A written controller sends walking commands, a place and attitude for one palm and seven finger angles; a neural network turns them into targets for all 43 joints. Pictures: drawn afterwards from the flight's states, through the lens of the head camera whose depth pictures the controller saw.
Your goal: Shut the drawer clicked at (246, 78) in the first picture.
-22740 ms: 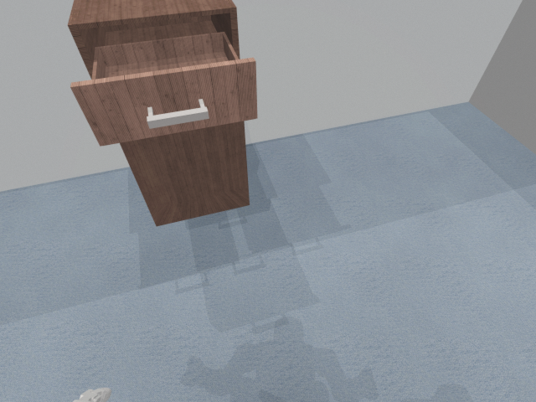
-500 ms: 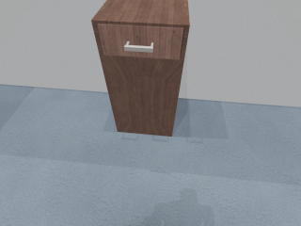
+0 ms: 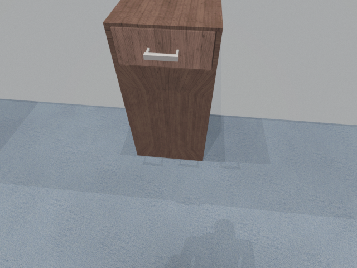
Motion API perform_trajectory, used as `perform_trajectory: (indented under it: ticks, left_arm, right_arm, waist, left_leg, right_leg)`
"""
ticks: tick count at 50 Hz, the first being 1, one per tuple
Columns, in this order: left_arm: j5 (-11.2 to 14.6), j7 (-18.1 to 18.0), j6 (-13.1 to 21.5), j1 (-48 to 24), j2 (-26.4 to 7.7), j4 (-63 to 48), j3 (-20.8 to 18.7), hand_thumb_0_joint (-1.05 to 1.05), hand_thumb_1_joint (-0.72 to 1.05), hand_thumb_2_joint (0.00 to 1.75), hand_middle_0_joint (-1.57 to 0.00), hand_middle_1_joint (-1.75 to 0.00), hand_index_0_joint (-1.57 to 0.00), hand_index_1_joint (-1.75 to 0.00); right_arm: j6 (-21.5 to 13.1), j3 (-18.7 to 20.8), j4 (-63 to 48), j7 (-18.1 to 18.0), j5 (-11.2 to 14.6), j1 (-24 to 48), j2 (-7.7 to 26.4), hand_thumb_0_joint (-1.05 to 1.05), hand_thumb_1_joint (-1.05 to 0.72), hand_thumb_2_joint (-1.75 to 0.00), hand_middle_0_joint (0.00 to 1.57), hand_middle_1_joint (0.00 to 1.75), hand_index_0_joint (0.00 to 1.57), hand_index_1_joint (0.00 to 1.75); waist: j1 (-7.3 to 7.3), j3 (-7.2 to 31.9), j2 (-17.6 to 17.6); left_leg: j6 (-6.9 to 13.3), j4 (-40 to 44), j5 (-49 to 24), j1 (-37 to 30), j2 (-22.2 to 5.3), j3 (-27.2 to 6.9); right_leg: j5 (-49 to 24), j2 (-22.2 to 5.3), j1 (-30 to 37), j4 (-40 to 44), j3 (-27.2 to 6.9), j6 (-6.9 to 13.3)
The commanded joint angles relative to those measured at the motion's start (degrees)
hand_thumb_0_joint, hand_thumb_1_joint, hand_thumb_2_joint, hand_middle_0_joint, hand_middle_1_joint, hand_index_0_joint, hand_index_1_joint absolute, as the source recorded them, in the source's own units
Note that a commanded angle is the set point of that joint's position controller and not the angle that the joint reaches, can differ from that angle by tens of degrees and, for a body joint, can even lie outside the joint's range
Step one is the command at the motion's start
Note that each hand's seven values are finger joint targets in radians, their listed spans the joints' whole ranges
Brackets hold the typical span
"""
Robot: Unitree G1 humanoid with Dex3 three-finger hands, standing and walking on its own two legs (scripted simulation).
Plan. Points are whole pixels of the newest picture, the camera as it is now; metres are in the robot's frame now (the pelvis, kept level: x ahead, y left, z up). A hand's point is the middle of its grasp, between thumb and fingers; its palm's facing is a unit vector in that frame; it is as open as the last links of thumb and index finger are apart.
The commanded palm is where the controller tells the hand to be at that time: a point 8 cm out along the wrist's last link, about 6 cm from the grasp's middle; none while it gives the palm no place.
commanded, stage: look to check the result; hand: left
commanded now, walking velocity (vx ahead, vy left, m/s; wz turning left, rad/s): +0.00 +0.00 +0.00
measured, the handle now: (161, 54) +0.86 +0.12 +0.02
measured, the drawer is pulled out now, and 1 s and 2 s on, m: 0.00 0.00 0.00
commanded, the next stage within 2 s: stand and wait in 0.28 s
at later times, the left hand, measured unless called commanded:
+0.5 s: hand out of the picture +0.03 +0.18 -0.17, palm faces +0.03 -0.97 -0.23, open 7.4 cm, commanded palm none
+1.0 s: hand out of the picture +0.03 +0.18 -0.17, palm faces +0.02 -0.97 -0.24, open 7.4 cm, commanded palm none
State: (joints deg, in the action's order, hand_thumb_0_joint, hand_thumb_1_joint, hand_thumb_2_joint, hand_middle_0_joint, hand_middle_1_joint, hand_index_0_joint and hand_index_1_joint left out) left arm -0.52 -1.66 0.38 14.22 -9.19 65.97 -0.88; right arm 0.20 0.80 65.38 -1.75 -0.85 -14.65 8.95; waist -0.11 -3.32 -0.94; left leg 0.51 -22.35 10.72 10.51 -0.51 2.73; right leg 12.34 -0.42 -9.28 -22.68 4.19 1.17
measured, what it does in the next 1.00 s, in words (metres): stands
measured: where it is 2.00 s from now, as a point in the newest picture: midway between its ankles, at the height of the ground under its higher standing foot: outside the picture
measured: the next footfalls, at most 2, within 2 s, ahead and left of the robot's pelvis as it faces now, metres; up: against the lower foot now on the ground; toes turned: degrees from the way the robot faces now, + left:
none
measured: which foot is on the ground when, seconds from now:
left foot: down 0.00-1.00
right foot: down 0.00-1.00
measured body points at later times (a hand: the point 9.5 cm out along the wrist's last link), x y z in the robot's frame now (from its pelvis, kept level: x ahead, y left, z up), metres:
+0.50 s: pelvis +0.01 -0.01 +0.00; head +0.02 -0.02 +0.45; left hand +0.03 +0.23 -0.15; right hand +0.02 -0.24 -0.16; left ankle +0.01 +0.11 -0.74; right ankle +0.00 -0.10 -0.74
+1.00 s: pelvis +0.01 -0.02 +0.00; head +0.02 -0.02 +0.45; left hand +0.03 +0.23 -0.15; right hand +0.02 -0.26 -0.16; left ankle +0.01 +0.11 -0.74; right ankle +0.00 -0.10 -0.74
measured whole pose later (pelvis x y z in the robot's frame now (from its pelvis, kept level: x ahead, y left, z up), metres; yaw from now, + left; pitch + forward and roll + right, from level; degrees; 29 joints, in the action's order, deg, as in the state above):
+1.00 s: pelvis +0.01 -0.02 +0.00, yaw +0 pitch -1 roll +0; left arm -0.5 -1.4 0.9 12.2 -10.9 65.7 -1.2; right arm 0.1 0.9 65.7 -1.9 -0.9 -13.2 11.3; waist -0.3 -2.9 -0.9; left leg -0.9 -20.7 10.8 8.5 -1.8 2.4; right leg 12.2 1.0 -7.1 -20.5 4.4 2.4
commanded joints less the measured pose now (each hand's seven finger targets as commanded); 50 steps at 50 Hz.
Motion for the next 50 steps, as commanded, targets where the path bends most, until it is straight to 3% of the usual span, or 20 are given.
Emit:
perform_trajectory:
  ticks: [1,9,16,30,37,50]
  left_arm:
    - [0.1,-0.2,0.7,2.4,-6.9,-1.4,-1.0,0.0,0.9,0.9,-0.2,-0.3,-0.2,-0.3]
    - [0.1,-0.2,1.0,2.1,-7.6,-1.3,-1.2,0.0,0.9,0.9,-0.2,-0.3,-0.2,-0.3]
    - [0.1,-0.2,1.0,1.4,-7.8,-1.4,-1.2,0.0,0.9,0.9,-0.2,-0.3,-0.2,-0.3]
    - [0.1,-0.1,1.1,0.4,-9.0,-1.9,-1.4,0.0,0.9,0.9,-0.2,-0.3,-0.2,-0.3]
    - [0.2,-0.1,1.3,0.3,-9.5,-2.1,-1.5,0.0,0.9,0.9,-0.2,-0.3,-0.2,-0.3]
    - [0.2,0.0,1.2,-0.2,-9.9,-1.8,-1.6,0.0,0.9,0.9,-0.2,-0.3,-0.2,-0.3]
  right_arm:
    - [-0.5,0.8,-0.9,-0.5,0.0,-3.3,6.0,0.0,-0.9,-0.9,0.2,0.3,0.2,0.3]
    - [-0.8,0.9,-0.9,-0.6,0.1,-2.8,6.6,0.0,-0.9,-0.9,0.2,0.3,0.2,0.3]
    - [-0.7,0.8,-0.8,-0.6,0.0,-2.3,7.0,0.0,-0.9,-0.9,0.2,0.3,0.2,0.3]
    - [-0.7,0.9,-1.0,-0.4,0.0,-1.7,7.7,0.0,-0.9,-0.9,0.2,0.3,0.2,0.3]
    - [-0.8,1.0,-0.9,-0.5,0.0,-1.6,8.4,0.0,-0.9,-0.9,0.2,0.3,0.2,0.3]
    - [-0.8,1.0,-0.9,-0.6,0.0,-0.8,8.9,0.0,-0.9,-0.9,0.2,0.3,0.2,0.3]
  waist:
    - [-0.38,-0.6,0.3]
    - [-0.38,1.5,-0.1]
    - [-0.35,-0.3,0.1]
    - [-0.38,-0.3,0.6]
    - [-0.44,1.7,0.7]
    - [-0.34,0.7,0.3]
  left_leg:
    - [1.2,3.6,-4.2,-1.1,-5.5,-5.5]
    - [1.2,3.2,-7.6,-2.4,-5.8,-5.3]
    - [0.9,3.8,-6.3,-1.8,-5.7,-5.4]
    - [0.7,4.0,-5.6,-2.2,-5.7,-5.0]
    - [0.6,3.7,-6.5,-3.1,-5.9,-4.9]
    - [0.6,4.2,-6.6,-3.1,-6.2,-5.0]
  right_leg:
    - [-1.0,-5.9,-2.5,6.2,-6.0,1.4]
    - [-6.0,-6.3,-0.6,5.7,-5.9,1.6]
    - [-4.4,-6.0,-1.0,6.4,-6.0,1.6]
    - [-4.5,-6.2,-0.8,7.4,-6.5,1.6]
    - [-6.7,-6.3,0.5,7.3,-6.6,1.6]
    - [-6.5,-6.3,0.1,7.4,-6.5,1.6]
